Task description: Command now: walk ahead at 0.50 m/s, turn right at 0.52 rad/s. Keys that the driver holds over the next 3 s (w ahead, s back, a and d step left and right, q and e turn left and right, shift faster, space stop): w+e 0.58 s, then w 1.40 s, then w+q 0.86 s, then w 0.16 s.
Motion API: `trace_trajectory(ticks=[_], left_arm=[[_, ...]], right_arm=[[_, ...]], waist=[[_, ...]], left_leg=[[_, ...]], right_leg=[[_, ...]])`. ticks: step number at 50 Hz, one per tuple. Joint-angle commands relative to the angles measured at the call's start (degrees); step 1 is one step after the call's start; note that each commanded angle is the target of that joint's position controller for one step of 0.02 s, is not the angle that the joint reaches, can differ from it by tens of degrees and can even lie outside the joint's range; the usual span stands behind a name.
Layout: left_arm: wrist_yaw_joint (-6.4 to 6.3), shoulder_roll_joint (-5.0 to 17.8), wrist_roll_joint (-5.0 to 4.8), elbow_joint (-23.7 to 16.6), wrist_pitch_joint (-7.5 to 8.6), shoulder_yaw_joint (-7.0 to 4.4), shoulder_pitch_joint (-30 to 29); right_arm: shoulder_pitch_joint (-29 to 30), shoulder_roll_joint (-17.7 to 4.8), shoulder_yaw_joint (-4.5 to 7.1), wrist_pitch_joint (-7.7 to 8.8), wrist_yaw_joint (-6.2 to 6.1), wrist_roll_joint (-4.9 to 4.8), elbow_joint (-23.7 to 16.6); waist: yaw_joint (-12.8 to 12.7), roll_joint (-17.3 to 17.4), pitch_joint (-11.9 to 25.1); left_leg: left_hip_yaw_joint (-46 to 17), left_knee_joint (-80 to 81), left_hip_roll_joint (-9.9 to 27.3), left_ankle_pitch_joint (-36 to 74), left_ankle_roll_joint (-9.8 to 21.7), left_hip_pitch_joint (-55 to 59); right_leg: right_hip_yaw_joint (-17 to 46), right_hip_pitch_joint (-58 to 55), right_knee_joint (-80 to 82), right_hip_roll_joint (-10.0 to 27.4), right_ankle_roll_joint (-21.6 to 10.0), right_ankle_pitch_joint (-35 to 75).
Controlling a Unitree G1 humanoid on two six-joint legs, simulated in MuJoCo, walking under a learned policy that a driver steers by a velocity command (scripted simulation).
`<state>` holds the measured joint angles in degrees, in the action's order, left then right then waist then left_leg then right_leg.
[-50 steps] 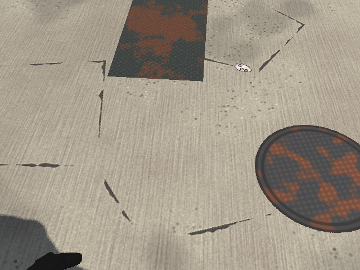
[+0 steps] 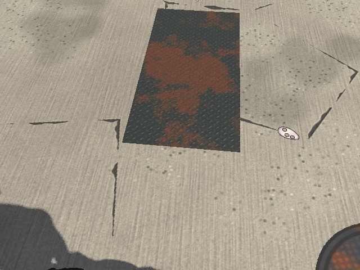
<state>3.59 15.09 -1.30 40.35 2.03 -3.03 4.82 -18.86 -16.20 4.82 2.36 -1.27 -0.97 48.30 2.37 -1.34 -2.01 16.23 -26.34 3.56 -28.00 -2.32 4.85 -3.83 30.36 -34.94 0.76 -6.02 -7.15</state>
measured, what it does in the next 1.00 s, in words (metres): walks ahead, turning right: left foot, then right foot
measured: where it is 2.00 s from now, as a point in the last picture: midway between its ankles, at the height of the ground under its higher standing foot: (257, 139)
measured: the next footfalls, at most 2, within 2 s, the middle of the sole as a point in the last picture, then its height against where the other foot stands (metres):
left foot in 0.48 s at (162, 267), level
right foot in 0.96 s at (256, 228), level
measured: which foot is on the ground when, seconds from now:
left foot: down 0.00-0.00, up 0.02-0.46, down 0.48-0.98, up 1.00-1.00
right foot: down 0.00-0.48, up 0.50-0.94, down 0.96-1.00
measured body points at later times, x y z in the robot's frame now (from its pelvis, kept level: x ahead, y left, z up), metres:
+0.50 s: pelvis +0.29 +0.00 +0.01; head +0.31 +0.00 +0.46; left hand +0.42 +0.28 -0.10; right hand +0.44 -0.30 -0.06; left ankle +0.43 +0.09 -0.72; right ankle +0.13 -0.08 -0.70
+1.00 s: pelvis +0.52 -0.12 +0.01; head +0.55 -0.15 +0.46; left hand +0.84 -0.03 -0.05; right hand +0.37 -0.37 -0.12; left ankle +0.43 +0.09 -0.69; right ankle +0.56 -0.26 -0.72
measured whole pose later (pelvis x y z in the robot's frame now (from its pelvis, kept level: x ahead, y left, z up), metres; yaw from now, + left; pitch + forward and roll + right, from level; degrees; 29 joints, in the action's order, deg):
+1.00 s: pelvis +0.52 -0.12 +0.01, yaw -27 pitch +2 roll +1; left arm 1.8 15.0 -0.3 34.2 3.4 -2.1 3.0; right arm -21.9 -17.5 3.3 3.2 0.3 -1.0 51.6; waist 4.6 -0.6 -1.7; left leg 3.8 -36.2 3.4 -27.5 -1.2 -3.8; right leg -1.7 27.8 -32.7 0.6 -3.2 -5.9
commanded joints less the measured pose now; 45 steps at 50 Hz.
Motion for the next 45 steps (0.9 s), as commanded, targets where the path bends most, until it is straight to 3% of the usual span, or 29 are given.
trace_trajectory(ticks=[1,2,3,4,5,6,7,10,14,18,20,22,23,24,25,26,27,28,29,31,35,39,42,45], left_arm=[[-1.94,20.1,-0.5,0.8,-0.2,-6.88,19.3],[-1.62,17.2,0.07,-1.2,0.73,-5.66,20.4],[-1.44,13.5,0.55,-1.0,1.39,-4.63,19.0],[-1.52,11.6,0.2,-1.2,1.8,-4.12,16.0],[-1.61,9.5,0.07,-1.9,1.85,-3.47,11.8],[-1.91,7.9,0.76,-3.0,1.93,-2.87,9.3],[-2.09,7.7,1.1,-3.8,1.91,-2.76,8.2],[-3.07,9.8,0.68,-3.7,2.1,-3.29,9.0],[-4.2,10.9,0.09,-3.0,1.37,-3.65,11.6],[-4.4,10.9,-0.3,-1.9,0.63,-3.74,15.3],[-4.58,10.5,-0.24,-1.8,0.34,-3.7,15.6],[-4.65,9.9,-0.08,-2.3,0.05,-3.65,14.0],[-4.57,8.1,0.15,-2.8,0.11,-3.04,13.6],[-4.35,4.7,0.86,-3.9,0.35,-1.74,13.5],[-4.39,1.6,-0.65,-5.7,0.85,-0.71,21.2],[-4.58,7.3,-1.2,-4.4,0.88,-1.51,21.3],[-4.54,10.6,-0.85,-4.8,0.55,-2.47,15.6],[-4.6,10.4,-0.19,-5.5,0.25,-2.56,12.4],[-4.39,9.8,0.38,-6.2,0.25,-2.7,10.4],[-3.77,7.2,-0.19,-6.5,0.01,-2.38,11.0],[-3.54,4.0,0.36,-7.5,-0.09,-1.17,8.0],[-2.39,2.9,0.61,-8.3,1.07,-0.13,1.8],[-1.64,3.0,0.18,-9.6,1.59,0.09,-3.3],[-1.21,4.5,0.03,-10.7,1.78,-0.39,-5.0]], right_arm=[[-2.5,-2.1,-0.46,1.79,0.09,2.23,-7.4],[1.2,-4.2,-0.87,4.32,0.9,0.6,-8.3],[7.6,-7.6,0.05,5.66,1.55,-1.67,-10.0],[9.1,-7.0,-0.36,6.34,1.43,-1.47,-10.5],[9.3,-7.1,-0.14,6.41,0.99,0.1,-9.9],[8.3,-8.0,0.4,5.85,0.85,0.94,-9.6],[7.4,-7.9,0.59,5.06,0.95,1.23,-9.5],[8.2,-5.5,-0.03,3.44,0.83,1.84,-10.1],[16.9,-3.2,-1.23,3.45,1.27,1.69,-12.0],[21.9,-4.7,-0.92,4.29,2.27,0.54,-13.5],[21.4,-6.3,-0.24,4.85,2.66,0.4,-13.6],[16.7,-7.4,0.6,5.45,2.63,0.29,-12.6],[11.5,-8.8,1.43,5.75,2.29,0.78,-11.4],[3.3,-11.8,2.31,5.93,1.79,1.82,-10.7],[-2.1,-16.4,3.42,5.12,1.94,2.52,-8.7],[-1.5,-11.6,2.43,4.85,2.29,1.07,-9.1],[0.8,-8.0,1.44,4.45,2.0,0.85,-9.7],[3.4,-7.0,0.89,3.99,1.85,1.32,-10.0],[5.1,-5.7,0.45,3.7,1.75,1.53,-9.5],[5.6,-4.6,-0.06,4.0,1.74,1.86,-8.5],[4.1,-7.1,0.64,4.6,1.98,1.14,-5.8],[3.5,-9.0,0.84,3.79,1.85,0.27,-4.1],[-0.1,-10.4,0.95,3.02,1.91,-0.4,-2.2],[-1.6,-11.6,1.19,2.0,1.84,-1.01,-0.5]], waist=[[-6.2,-13.2,15.3],[-8.6,-8.4,25.0],[-10.3,-4.5,18.1],[-8.1,-1.2,12.2],[-5.4,1.4,8.0],[-3.2,0.3,6.7],[-2.0,-0.2,6.1],[-1.3,0.1,4.2],[-4.6,-2.6,2.5],[-6.7,-4.0,2.4],[-5.9,-4.9,2.6],[-2.9,-6.5,3.4],[-0.3,-6.1,6.4],[3.3,-0.7,13.7],[0.1,18.7,20.6],[1.1,15.7,17.6],[2.6,10.2,10.6],[1.9,6.4,6.7],[1.0,5.8,3.6],[-0.8,8.0,2.3],[-1.3,6.1,1.2],[0.4,5.3,0.5],[2.3,5.5,-0.4],[1.5,6.8,-1.0]], left_leg=[[-5.0,-47.0,-1.9,5.2,0.2,-38.8],[-19.9,-56.0,-6.6,-6.7,0.5,-47.1],[-22.5,-55.6,-3.3,-2.0,2.1,-52.3],[-22.1,-50.6,-0.7,2.9,3.1,-51.7],[-21.6,-45.3,1.2,5.6,3.0,-48.5],[-21.9,-42.3,2.5,7.5,2.7,-43.9],[-21.8,-40.3,2.8,8.5,2.1,-41.2],[-19.8,-31.8,2.3,12.1,-0.4,-39.7],[-18.8,-13.6,-0.9,28.0,-1.9,-36.1],[-19.8,-4.7,-3.4,31.4,-1.3,-32.9],[-20.8,-2.2,-3.6,27.9,0.0,-31.7],[-20.1,0.2,-3.8,24.8,2.1,-25.7],[-20.2,1.3,-2.6,24.7,3.8,-17.4],[-28.7,0.5,6.5,21.3,7.5,-3.6],[-55.2,5.8,19.1,8.1,16.8,14.2],[-62.1,8.9,20.6,-5.2,16.8,13.2],[-53.4,9.6,18.2,-4.4,14.3,6.9],[-45.6,10.0,15.8,3.0,12.8,0.4],[-40.0,11.2,13.6,9.5,12.4,-4.9],[-33.3,13.8,10.6,15.6,12.2,-10.6],[-27.0,17.2,11.1,24.3,14.9,-11.7],[-19.9,17.7,9.2,29.4,13.7,-11.2],[-18.4,16.8,9.7,29.6,12.8,-9.6],[-18.8,14.3,12.1,33.9,11.7,-5.2]], right_leg=[[32.1,-48.6,5.8,12.6,-15.0,-3.6],[53.0,-55.1,16.0,18.8,-20.0,-10.6],[45.2,-51.5,17.9,17.4,-16.4,-8.0],[37.8,-43.4,17.5,14.9,-14.2,-4.1],[31.8,-34.8,17.8,12.5,-12.5,1.9],[28.2,-28.6,18.8,11.1,-12.0,7.2],[26.9,-25.1,20.1,10.0,-12.0,9.4],[21.8,-18.3,21.7,8.2,-11.8,14.9],[17.2,-14.5,20.9,3.9,-7.8,8.9],[21.8,-17.5,17.5,5.4,-6.3,2.4],[25.7,-20.7,14.4,6.8,-5.5,0.5],[27.7,-21.3,10.2,6.5,-4.1,1.7],[26.1,-19.7,4.6,3.9,-2.3,3.9],[21.6,-13.5,-10.5,0.5,-0.1,-1.7],[13.8,6.5,-29.2,-7.3,3.8,-25.4],[14.8,14.5,-37.6,-2.8,4.6,-26.1],[14.0,16.5,-40.2,-0.8,5.0,-20.8],[12.1,15.0,-39.7,1.1,5.4,-16.7],[11.9,13.9,-37.2,2.6,5.6,-13.9],[11.3,9.4,-33.6,4.3,5.4,-11.5],[10.1,10.3,-23.4,4.6,6.2,-8.1],[6.4,6.9,-8.9,4.7,6.2,3.0],[4.0,3.6,-2.0,3.3,5.7,5.3],[3.3,1.8,2.4,2.1,3.5,1.1]])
